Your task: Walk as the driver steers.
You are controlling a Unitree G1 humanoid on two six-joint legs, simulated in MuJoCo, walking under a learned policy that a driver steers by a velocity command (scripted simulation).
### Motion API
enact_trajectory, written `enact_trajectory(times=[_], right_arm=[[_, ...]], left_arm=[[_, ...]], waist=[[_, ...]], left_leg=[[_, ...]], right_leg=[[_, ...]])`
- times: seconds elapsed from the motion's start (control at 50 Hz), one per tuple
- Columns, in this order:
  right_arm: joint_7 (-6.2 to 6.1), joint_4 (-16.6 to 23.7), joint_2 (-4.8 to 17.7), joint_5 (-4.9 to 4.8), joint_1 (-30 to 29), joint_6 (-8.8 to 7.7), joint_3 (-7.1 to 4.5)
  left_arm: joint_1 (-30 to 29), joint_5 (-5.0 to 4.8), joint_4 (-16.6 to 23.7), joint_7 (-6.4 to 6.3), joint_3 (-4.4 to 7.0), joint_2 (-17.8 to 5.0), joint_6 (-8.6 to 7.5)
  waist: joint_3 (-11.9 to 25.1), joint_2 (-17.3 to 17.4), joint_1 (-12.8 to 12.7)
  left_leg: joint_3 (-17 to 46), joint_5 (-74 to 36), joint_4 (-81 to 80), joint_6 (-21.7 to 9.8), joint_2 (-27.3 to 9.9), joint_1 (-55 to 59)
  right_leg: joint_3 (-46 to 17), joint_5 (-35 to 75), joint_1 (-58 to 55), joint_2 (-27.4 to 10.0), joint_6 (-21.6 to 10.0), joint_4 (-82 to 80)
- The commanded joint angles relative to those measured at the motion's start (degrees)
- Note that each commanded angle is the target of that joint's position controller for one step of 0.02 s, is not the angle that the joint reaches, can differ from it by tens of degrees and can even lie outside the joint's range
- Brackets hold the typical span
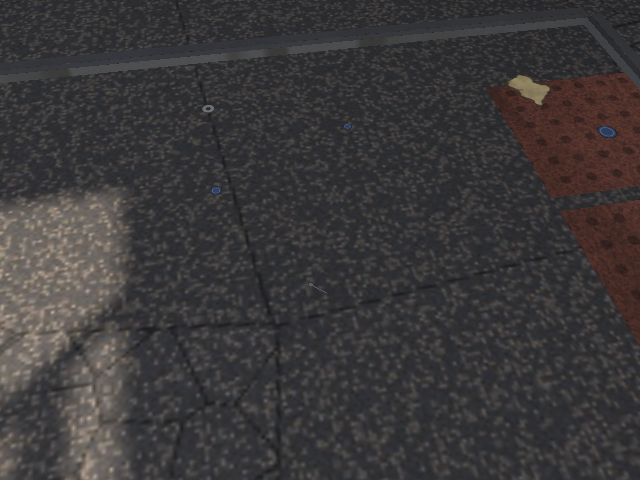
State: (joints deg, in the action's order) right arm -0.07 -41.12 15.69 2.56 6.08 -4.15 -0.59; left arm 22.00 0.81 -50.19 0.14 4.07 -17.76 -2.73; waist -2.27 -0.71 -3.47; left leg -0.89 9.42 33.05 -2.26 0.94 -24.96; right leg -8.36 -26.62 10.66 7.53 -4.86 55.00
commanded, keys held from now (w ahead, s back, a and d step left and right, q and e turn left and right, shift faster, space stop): w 0.32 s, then w+q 0.68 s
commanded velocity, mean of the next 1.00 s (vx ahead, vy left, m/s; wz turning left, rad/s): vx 0.50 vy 0.00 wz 0.20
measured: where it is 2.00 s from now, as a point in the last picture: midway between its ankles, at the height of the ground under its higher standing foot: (279, 242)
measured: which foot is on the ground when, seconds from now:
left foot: down 0.00-0.44, up 0.46-0.94, down 0.96-1.00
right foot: up 0.00-0.42, down 0.44-0.98, up 1.00-1.00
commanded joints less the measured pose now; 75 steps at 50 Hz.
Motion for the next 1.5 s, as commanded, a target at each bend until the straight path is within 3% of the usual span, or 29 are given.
enact_trajectory(times=[0.02,0.06,0.1,0.26,0.34,0.38,0.42,0.44,0.46,0.48,0.5,0.52,0.56,0.66,0.78,0.86,0.92,0.96,0.98,1.0,1.02,1.06,1.1,1.12,1.16,1.28,1.4,1.46,1.5], right_arm=[[0.13,-0.20,6.07,-0.58,9.16,0.07,-2.63],[0.07,-1.96,5.00,-0.76,9.98,-0.60,-2.20],[0.50,-3.75,5.15,-1.32,12.67,-1.67,-2.30],[0.79,-8.12,5.55,-2.07,18.02,-1.57,-2.64],[0.72,-10.36,6.73,-1.89,21.66,-1.12,-2.96],[0.43,-11.08,7.45,-1.73,21.46,-0.67,-3.14],[0.27,-11.49,7.57,-2.15,20.55,-0.32,-3.10],[0.36,-10.19,5.93,-2.56,19.67,-0.54,-2.55],[0.49,-7.64,-1.04,-4.02,23.46,-0.64,-0.94],[-0.27,-8.79,4.93,-2.72,22.96,0.18,-2.66],[-0.18,-8.60,5.73,-2.22,19.88,0.59,-3.26],[0.28,-8.53,4.08,-2.24,17.84,0.68,-3.01],[0.99,-9.06,2.92,-1.17,17.58,1.98,-3.27],[2.50,-6.88,0.82,-0.73,11.93,3.75,-3.49],[3.75,-2.15,-0.72,-0.69,-0.54,3.59,-2.36],[4.20,0.43,0.32,-0.27,-5.36,3.59,-2.30],[3.60,0.03,1.80,-0.05,-1.58,3.62,-3.11],[2.58,-4.14,4.46,0.35,12.32,2.73,-4.81],[1.58,-5.60,10.64,0.96,19.47,2.64,-6.82],[1.28,-4.30,15.79,-0.85,16.54,3.19,-8.01],[0.97,-4.05,14.82,-1.70,17.15,3.84,-7.74],[0.22,-4.79,8.97,-1.98,12.08,3.42,-6.21],[0.02,-4.24,6.22,-2.43,8.50,2.47,-5.21],[0.19,-4.27,5.44,-2.43,8.55,1.73,-4.82],[0.47,-5.57,5.46,-2.42,10.58,0.54,-4.58],[0.62,-8.19,5.75,-2.01,16.30,-0.48,-4.00],[-0.69,-10.77,4.79,-1.09,19.29,-0.91,-3.03],[-1.52,-11.64,5.41,-0.87,18.26,-0.92,-2.70],[-2.11,-11.98,7.18,-0.59,17.38,-0.68,-2.94]], left_arm=[[-0.61,0.87,3.99,0.60,0.18,-4.39,-0.69],[-2.05,1.48,4.45,1.42,-0.09,-3.34,0.06],[-1.96,1.64,4.32,1.75,-0.43,-2.42,0.70],[-19.01,1.40,9.36,2.82,-3.03,1.21,0.40],[-23.30,0.95,10.67,2.29,-3.19,0.33,-0.04],[-22.02,1.06,10.60,1.78,-2.89,-0.35,-0.48],[-11.00,1.78,6.87,0.84,-1.80,-2.11,-1.57],[-1.63,2.86,4.66,0.01,-0.59,-5.65,-2.21],[3.91,3.82,4.46,-0.67,0.97,-11.84,-2.00],[3.28,1.56,4.10,-0.56,1.07,-10.24,-1.03],[-2.25,0.98,4.83,-0.41,-0.03,-6.22,-0.84],[-6.08,0.74,5.20,-0.17,-0.80,-2.86,-1.25],[-8.04,0.53,4.47,-0.40,-1.48,-0.10,-2.17],[-4.94,0.07,2.23,-0.66,-0.70,-1.19,-4.04],[-1.64,0.31,-0.08,-0.87,-0.48,-1.64,-3.81],[1.67,0.46,-1.85,-1.38,0.09,-3.47,-2.96],[1.39,0.74,-2.29,-1.82,0.65,-5.74,-1.75],[0.81,0.59,-1.77,-1.70,0.90,-6.86,-0.59],[1.68,-0.01,0.60,-1.33,0.07,-3.90,-0.72],[0.07,-0.12,4.79,-0.32,-0.18,-1.02,-1.36],[-6.92,0.46,6.35,-0.09,0.21,-4.34,-1.96],[-6.92,-0.25,5.86,-0.06,-0.48,-2.30,-3.01],[-4.93,1.74,5.32,-0.04,-0.48,-1.94,-1.18],[-3.39,2.04,4.65,0.24,-0.57,-1.40,-0.13],[-3.20,1.91,4.19,0.86,-0.83,-0.20,0.94],[-14.47,0.63,6.68,1.54,-0.86,-0.53,1.23],[-21.76,0.50,8.97,2.34,-1.50,0.41,0.71],[-20.70,0.73,9.25,2.35,-1.56,0.57,0.50],[-14.27,0.84,7.57,1.83,-0.90,-0.78,0.47]], waist=[[3.64,2.22,4.75],[1.94,6.36,3.58],[2.85,6.79,3.11],[-0.98,6.14,5.61],[-1.40,5.96,6.83],[-1.31,5.66,5.44],[3.89,2.80,0.15],[10.32,-0.78,-3.64],[18.34,-12.22,-3.34],[18.13,-8.87,-3.21],[9.22,-4.74,-0.70],[4.27,-4.06,0.65],[0.38,-5.58,3.32],[-0.48,-3.36,4.54],[-3.05,-3.45,2.43],[-3.83,-3.02,1.32],[-0.20,-4.63,3.74],[8.07,-2.23,9.89],[14.50,4.97,12.15],[18.24,15.76,8.60],[15.23,5.59,10.87],[3.77,-0.22,5.97],[2.60,0.37,2.41],[3.54,0.61,1.69],[3.25,1.37,1.42],[-0.66,3.22,5.62],[-4.13,3.04,7.74],[-3.00,4.04,6.08],[1.30,6.13,2.94]], left_leg=[[28.78,14.04,-19.68,-9.26,-18.85,22.24],[18.69,1.15,-20.85,-7.35,-14.35,18.07],[15.01,-8.91,-20.92,-7.96,-13.62,18.30],[5.17,-14.31,-25.20,-8.18,-10.83,18.08],[5.85,-19.67,-22.26,-7.66,-12.89,21.05],[7.32,-24.74,-18.61,-7.28,-13.88,22.80],[5.28,-32.33,-5.25,-5.65,-10.88,20.90],[3.35,-22.37,7.48,-4.35,-7.84,12.61],[-1.91,9.47,26.97,-1.69,0.11,-5.86],[2.25,20.19,34.92,-2.31,1.08,-10.77],[4.50,16.04,36.12,-2.82,-2.17,-12.43],[4.31,12.05,34.13,-2.64,-4.10,-11.56],[3.87,8.78,31.08,-1.76,-5.88,-7.89],[2.73,0.67,29.78,-0.19,-6.66,-12.70],[-1.66,-9.73,12.19,-0.15,-5.99,-12.23],[-5.29,-5.29,5.10,-3.10,-4.40,-10.35],[-8.47,3.72,2.98,-6.58,0.69,-2.62],[-7.50,4.04,-3.17,-9.87,4.62,15.12],[9.11,12.60,-6.03,-14.26,-6.68,31.59],[41.01,9.52,-14.54,-21.79,-20.21,42.66],[38.58,3.62,-17.09,-20.95,-19.83,41.08],[24.97,-8.31,-17.68,-16.80,-15.93,26.29],[18.39,-15.10,-18.94,-14.41,-11.04,18.45],[16.41,-17.70,-19.53,-14.24,-10.41,17.61],[12.86,-20.01,-21.70,-13.45,-9.31,16.49],[6.97,-21.20,-25.27,-7.88,-8.89,23.09],[1.11,-26.32,-25.88,-6.53,-11.47,30.78],[-2.18,-43.66,-20.34,-5.15,-12.42,33.50],[-3.91,-62.25,-9.19,-4.17,-12.86,35.16]], right_leg=[[0.93,6.76,23.58,-5.90,0.23,13.68],[1.79,8.12,20.90,-7.60,1.05,9.65],[2.52,8.56,20.29,-7.12,1.61,8.27],[10.15,21.63,22.73,-10.74,4.21,-13.05],[11.85,21.25,18.32,-9.47,2.78,-20.05],[11.67,18.17,15.03,-8.32,1.65,-22.84],[11.67,18.67,-0.26,-6.24,-0.19,-29.58],[3.91,15.34,-14.10,-13.74,-2.45,-30.69],[-18.74,10.79,-30.71,-31.54,-7.84,-33.69],[-27.30,6.99,-25.54,-33.69,-9.77,-38.63],[-18.96,4.95,-18.23,-30.60,-8.33,-40.11],[-12.12,8.18,-11.59,-27.75,-6.97,-42.58],[-2.49,15.46,-4.18,-23.41,-3.79,-45.49],[7.62,26.46,-4.70,-22.53,-4.19,-47.84],[16.88,32.13,-6.17,-21.19,-3.52,-47.32],[19.74,39.88,-12.86,-23.42,-2.66,-44.04],[22.63,63.63,-16.87,-23.72,-1.53,-31.99],[24.22,61.12,-11.57,-22.37,0.05,-9.95],[24.54,40.68,4.54,-19.52,2.49,8.67],[17.44,-4.04,26.03,-6.37,5.83,27.43],[7.59,-0.64,32.36,-8.86,5.29,28.65],[7.08,7.48,29.54,-13.72,4.52,18.92],[6.53,8.25,22.71,-14.92,5.54,13.07],[7.17,8.60,21.08,-14.81,5.85,11.69],[8.67,11.81,20.92,-14.84,6.19,7.75],[9.28,24.68,28.80,-14.86,4.79,-5.05],[10.37,26.83,29.98,-10.47,1.98,-15.99],[14.02,21.68,23.74,-7.24,-0.60,-20.66],[16.52,15.67,15.92,-3.44,-3.08,-21.21]])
